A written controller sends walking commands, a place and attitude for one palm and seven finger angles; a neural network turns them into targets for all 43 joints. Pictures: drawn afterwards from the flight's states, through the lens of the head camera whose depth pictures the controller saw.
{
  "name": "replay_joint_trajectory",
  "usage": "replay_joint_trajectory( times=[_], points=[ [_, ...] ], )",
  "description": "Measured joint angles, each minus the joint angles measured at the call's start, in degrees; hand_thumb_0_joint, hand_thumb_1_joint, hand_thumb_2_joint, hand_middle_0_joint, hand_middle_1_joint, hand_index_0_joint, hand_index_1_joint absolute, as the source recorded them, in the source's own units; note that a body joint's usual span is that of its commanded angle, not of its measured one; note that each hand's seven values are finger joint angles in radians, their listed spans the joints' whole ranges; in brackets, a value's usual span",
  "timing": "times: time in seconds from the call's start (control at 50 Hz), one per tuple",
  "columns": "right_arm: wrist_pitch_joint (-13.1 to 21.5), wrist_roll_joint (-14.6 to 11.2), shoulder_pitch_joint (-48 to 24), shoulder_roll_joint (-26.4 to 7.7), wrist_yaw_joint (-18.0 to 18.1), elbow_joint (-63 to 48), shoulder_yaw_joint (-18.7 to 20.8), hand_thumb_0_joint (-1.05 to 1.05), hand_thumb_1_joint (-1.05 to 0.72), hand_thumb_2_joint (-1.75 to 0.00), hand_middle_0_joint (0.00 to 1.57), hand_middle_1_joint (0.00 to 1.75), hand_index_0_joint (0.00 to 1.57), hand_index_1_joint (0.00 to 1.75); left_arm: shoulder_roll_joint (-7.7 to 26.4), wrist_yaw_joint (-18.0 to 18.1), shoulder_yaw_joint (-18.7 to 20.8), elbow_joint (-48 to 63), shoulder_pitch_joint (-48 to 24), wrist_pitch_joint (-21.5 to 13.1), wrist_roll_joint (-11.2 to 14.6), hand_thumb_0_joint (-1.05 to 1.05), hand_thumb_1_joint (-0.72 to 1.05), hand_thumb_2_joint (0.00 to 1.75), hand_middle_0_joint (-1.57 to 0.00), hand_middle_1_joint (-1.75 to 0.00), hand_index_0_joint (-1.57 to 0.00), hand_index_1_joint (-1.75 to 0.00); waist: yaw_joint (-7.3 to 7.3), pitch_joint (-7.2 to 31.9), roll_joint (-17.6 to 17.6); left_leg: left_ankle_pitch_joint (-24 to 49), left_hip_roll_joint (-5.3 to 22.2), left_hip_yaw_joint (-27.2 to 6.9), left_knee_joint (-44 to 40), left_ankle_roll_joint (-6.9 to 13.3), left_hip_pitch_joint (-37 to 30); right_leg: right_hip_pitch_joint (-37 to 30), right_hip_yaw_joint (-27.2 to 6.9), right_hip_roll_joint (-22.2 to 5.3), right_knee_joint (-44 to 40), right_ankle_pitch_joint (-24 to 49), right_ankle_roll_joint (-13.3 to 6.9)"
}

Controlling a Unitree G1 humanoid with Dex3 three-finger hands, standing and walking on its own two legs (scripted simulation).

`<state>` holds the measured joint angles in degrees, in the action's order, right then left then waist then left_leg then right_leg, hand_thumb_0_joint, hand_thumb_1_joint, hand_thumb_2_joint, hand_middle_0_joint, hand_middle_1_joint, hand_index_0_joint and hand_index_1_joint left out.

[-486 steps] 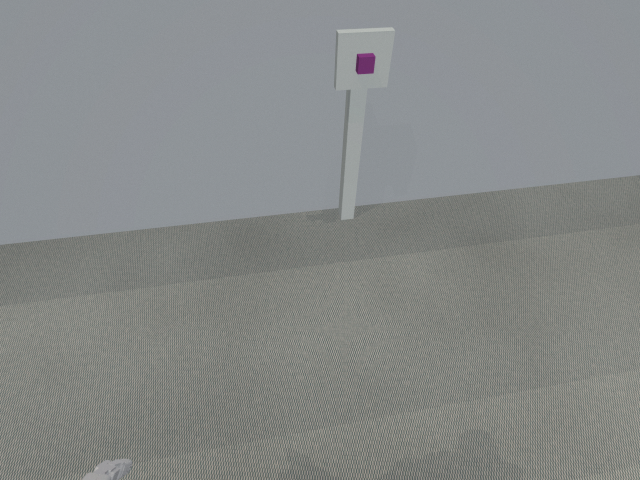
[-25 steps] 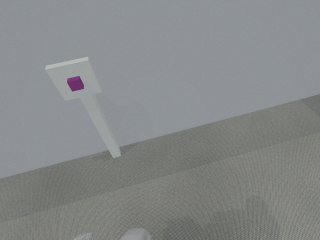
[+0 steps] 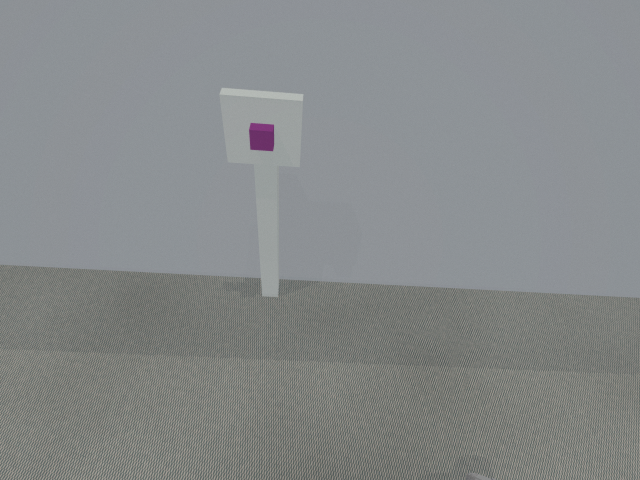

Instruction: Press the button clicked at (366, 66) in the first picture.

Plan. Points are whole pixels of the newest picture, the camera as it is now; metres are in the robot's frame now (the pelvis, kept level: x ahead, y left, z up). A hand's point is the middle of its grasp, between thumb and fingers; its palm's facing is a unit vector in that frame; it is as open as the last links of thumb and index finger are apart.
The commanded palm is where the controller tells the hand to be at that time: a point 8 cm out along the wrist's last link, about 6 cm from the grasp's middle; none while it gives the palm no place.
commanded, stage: take the last steps up to it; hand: left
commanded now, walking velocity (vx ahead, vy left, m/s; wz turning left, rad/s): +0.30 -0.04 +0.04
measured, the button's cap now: (262, 136) +0.81 +0.22 -0.04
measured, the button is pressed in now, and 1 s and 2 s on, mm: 0 0 0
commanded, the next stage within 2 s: come to a stop and stand still in 0.98 s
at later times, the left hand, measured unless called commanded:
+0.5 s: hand out of the picture +0.13 +0.12 -0.16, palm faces +0.07 -0.97 -0.23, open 7.3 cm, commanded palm none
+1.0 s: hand (217, 465) +0.17 +0.16 -0.19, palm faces +0.13 -0.98 -0.13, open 7.4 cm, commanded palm none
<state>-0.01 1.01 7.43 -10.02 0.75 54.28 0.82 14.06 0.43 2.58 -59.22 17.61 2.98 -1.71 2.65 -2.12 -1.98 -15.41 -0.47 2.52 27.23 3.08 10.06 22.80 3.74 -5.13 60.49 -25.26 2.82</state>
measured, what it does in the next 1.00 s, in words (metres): walks ahead: right foot, then left foot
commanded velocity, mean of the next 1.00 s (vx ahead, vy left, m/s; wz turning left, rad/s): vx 0.27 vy -0.02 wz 0.03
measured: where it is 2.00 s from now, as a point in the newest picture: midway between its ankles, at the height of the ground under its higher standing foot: outside the picture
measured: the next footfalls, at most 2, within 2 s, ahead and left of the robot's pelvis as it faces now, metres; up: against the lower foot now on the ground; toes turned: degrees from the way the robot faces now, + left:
right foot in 0.34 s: +0.13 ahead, -0.15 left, +0.00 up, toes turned -6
left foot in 0.86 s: +0.34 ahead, +0.10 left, +0.00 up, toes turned +11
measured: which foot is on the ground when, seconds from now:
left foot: down 0.00-0.36, up 0.38-0.84, down 0.86-1.00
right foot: up 0.00-0.32, down 0.34-0.88, up 0.90-1.00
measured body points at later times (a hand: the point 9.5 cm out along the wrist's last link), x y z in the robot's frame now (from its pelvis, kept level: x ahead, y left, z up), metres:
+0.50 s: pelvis +0.09 -0.06 +0.00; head +0.08 -0.08 +0.45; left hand +0.12 +0.17 -0.14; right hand +0.03 -0.29 -0.17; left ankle +0.06 +0.07 -0.67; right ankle +0.09 -0.15 -0.74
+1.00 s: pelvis +0.26 +0.01 -0.01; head +0.27 +0.03 +0.44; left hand +0.17 +0.21 -0.18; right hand +0.37 -0.20 -0.15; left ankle +0.30 +0.09 -0.74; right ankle +0.18 -0.12 -0.65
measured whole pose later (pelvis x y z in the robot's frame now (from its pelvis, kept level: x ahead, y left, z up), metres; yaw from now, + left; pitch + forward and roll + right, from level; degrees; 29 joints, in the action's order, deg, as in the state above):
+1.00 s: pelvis +0.26 +0.01 -0.01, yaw +1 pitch -2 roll -1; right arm 4.0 0.7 7.9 -7.3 0.9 57.7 2.2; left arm 7.5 0.8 2.0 -66.9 23.3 -1.0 -1.3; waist 2.8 -3.7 -1.4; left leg -13.6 2.3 9.5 32.5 3.4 17.0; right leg 20.2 3.9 -4.6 67.0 -25.1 -0.2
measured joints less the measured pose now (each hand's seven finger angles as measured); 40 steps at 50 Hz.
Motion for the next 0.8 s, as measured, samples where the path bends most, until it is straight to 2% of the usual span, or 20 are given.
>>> replay_joint_trajectory(
  times=[0.08, 0.16, 0.28, 0.34, 0.38, 0.42, 0.46, 0.52, 0.58, 0.66, 0.72, 0.8],
  points=[
    [1.1, -0.3, 3.7, 0.9, 0.4, 1.3, 0.5, 0.00, -0.92, -0.90, 0.20, 0.30, 0.20, 0.30, -0.9, -0.7, -0.5, 0.1, -0.5, -0.9, -0.3, 0.00, 0.91, 0.90, -0.20, -0.30, -0.19, -0.30, -0.87, 1.8, 0.7, 1.9, -0.5, -0.3, -4.5, 0.3, -2.5, 1.3, -0.9, -0.4, -1.2, 4.2, 0.1],
    [1.6, 0.0, 7.7, 0.0, 0.4, 2.9, 1.2, -0.01, -0.93, -0.90, 0.20, 0.30, 0.20, 0.30, -1.9, -1.1, -0.5, 0.2, -1.6, -1.1, -0.3, 0.00, 0.91, 0.90, -0.20, -0.30, -0.19, -0.30, -2.21, 2.6, 0.9, 2.5, -1.2, -0.2, -7.0, 0.2, -4.1, 1.6, -1.0, -0.6, -5.9, 6.0, 0.0],
    [1.0, 0.6, 13.8, -1.0, 0.4, 6.9, 1.7, 0.00, -0.92, -0.90, 0.20, 0.30, 0.20, 0.30, -3.3, -1.6, -0.4, 0.8, -4.2, -1.7, 0.0, 0.00, 0.91, 0.90, -0.20, -0.30, -0.19, -0.30, -4.55, 2.0, 2.0, 0.7, -0.8, -0.1, -6.8, -1.2, -5.4, -1.2, 0.3, 0.3, -19.1, 5.6, -0.6],
    [0.6, 0.5, 16.6, -1.3, 0.4, 8.9, 1.8, 0.00, -0.91, -0.90, 0.20, 0.30, 0.20, 0.30, -3.6, -1.7, -0.4, 1.3, -5.0, -3.1, 0.0, 0.00, 0.91, 0.90, -0.20, -0.30, -0.19, -0.30, -5.14, 1.8, 2.7, -2.8, 0.0, -0.1, -2.4, -2.6, -4.7, -5.7, 1.3, 1.5, -28.3, 8.7, -1.2],
    [0.3, 0.1, 17.9, -1.5, 0.3, 10.3, 1.8, 0.00, -0.91, -0.90, 0.20, 0.30, 0.20, 0.30, -4.3, -1.4, -0.4, 1.2, -5.6, -4.6, -0.1, 0.00, 0.91, 0.90, -0.20, -0.30, -0.20, -0.30, -4.93, 1.1, 4.2, -8.6, 1.4, -0.9, 7.2, -2.2, -1.4, -6.7, 2.6, 2.8, -28.6, 11.8, -4.0],
    [-0.6, 0.2, 18.1, -1.4, -0.1, 11.3, 1.9, 0.00, -0.91, -0.90, 0.20, 0.30, 0.20, 0.30, -5.1, -0.9, -0.6, 1.2, -5.1, -5.6, 0.2, 0.00, 0.91, 0.90, -0.20, -0.30, -0.20, -0.30, -4.59, 1.1, 4.9, -11.7, 1.8, -1.4, 20.4, -1.7, 4.1, -8.3, 3.8, 3.3, -28.4, 9.9, -5.1],
    [-1.0, 0.3, 17.3, -1.1, -0.5, 11.6, 2.2, 0.01, -0.91, -0.90, 0.20, 0.30, 0.20, 0.30, -5.6, -0.2, -0.4, 0.7, -3.5, -6.0, 0.5, 0.00, 0.91, 0.90, -0.20, -0.30, -0.20, -0.30, -3.92, 1.5, 4.6, -8.9, 2.4, -0.7, 29.6, -1.7, 9.3, -10.7, 4.0, 3.6, -31.0, 9.4, -5.4],
    [-0.8, 0.5, 15.1, -0.9, -0.9, 10.4, 2.7, 0.01, -0.91, -0.90, 0.20, 0.30, 0.20, 0.30, -5.8, 0.5, -0.4, -1.1, -0.7, -6.0, 0.6, 0.00, 0.93, 0.90, -0.20, -0.30, -0.20, -0.30, -3.60, 1.9, 4.3, -2.7, 4.2, -0.3, 34.5, -2.6, 15.6, -14.7, 4.2, 4.2, -36.1, 10.8, -5.4],
    [-0.4, 0.6, 12.4, -0.7, -1.1, 8.8, 3.1, 0.01, -0.91, -0.90, 0.20, 0.30, 0.19, 0.30, -6.6, 0.6, -0.9, -3.2, 2.2, -6.2, 0.6, 0.00, 0.92, 0.90, -0.20, -0.30, -0.20, -0.30, -3.61, 1.9, 4.6, 1.9, 5.8, -0.3, 33.8, -3.8, 20.1, -17.9, 4.8, 4.6, -40.0, 11.3, -5.4],
    [-0.3, 0.4, 8.5, -0.3, -1.5, 7.3, 3.2, 0.01, -0.91, -0.90, 0.19, 0.30, 0.19, 0.30, -8.1, 0.5, -1.5, -5.4, 5.7, -6.8, 0.4, 0.00, 0.92, 0.90, -0.20, -0.30, -0.20, -0.30, -2.63, 1.7, 4.7, 5.3, 7.2, 0.0, 29.4, -4.7, 23.1, -21.3, 5.4, 5.0, -42.7, 10.5, -4.9],
    [-0.2, 0.3, 5.5, -0.4, -1.6, 6.4, 3.3, 0.01, -0.92, -0.90, 0.19, 0.30, 0.19, 0.30, -9.0, 0.6, -1.8, -6.7, 7.8, -7.0, 0.2, 0.00, 0.91, 0.90, -0.20, -0.30, -0.20, -0.30, -1.39, 1.2, 4.3, 6.0, 7.4, 1.2, 23.0, -4.7, 22.7, -23.2, 5.7, 4.7, -43.2, 9.0, -4.1],
    [0.3, 0.1, 1.6, -0.1, -2.0, 5.2, 2.9, 0.01, -0.92, -0.90, 0.19, 0.30, 0.19, 0.30, -9.4, 0.7, -1.8, -7.9, 9.7, -6.8, -0.1, 0.00, 0.91, 0.90, -0.20, -0.30, -0.20, -0.30, 0.62, 0.0, 3.3, 4.7, 6.4, 2.8, 14.4, -3.5, 19.4, -25.1, 6.0, 3.8, -41.9, 5.7, -2.4]
  ],
)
